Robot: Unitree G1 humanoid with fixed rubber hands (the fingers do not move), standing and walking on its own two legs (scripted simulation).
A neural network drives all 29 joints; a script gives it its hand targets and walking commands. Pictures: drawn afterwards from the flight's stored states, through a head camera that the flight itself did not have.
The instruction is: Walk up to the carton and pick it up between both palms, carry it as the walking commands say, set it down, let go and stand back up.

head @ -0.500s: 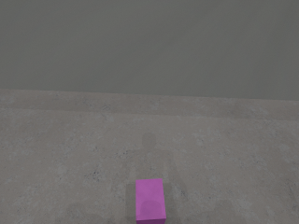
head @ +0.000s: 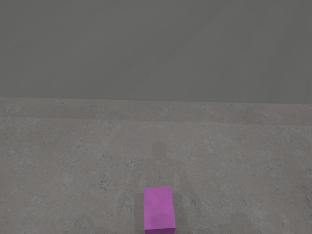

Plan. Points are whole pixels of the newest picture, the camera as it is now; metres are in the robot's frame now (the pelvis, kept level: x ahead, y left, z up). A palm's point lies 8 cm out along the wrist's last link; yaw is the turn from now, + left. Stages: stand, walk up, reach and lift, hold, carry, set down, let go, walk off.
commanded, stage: walk up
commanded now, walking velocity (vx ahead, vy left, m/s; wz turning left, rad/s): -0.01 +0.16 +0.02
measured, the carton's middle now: (158, 212) +0.37 +0.03 -0.66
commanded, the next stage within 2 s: stand in 0.42 s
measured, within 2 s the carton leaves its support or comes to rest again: neither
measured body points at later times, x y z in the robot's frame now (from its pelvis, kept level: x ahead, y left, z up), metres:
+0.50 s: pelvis -0.01 +0.06 +0.00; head +0.00 +0.07 +0.45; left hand +0.03 +0.31 -0.15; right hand +0.05 -0.16 -0.15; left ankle -0.01 +0.14 -0.73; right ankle -0.05 -0.09 -0.70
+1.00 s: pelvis -0.02 +0.06 +0.01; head -0.01 +0.06 +0.45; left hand +0.00 +0.30 -0.15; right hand +0.03 -0.17 -0.15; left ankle -0.01 +0.14 -0.73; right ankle -0.03 -0.07 -0.73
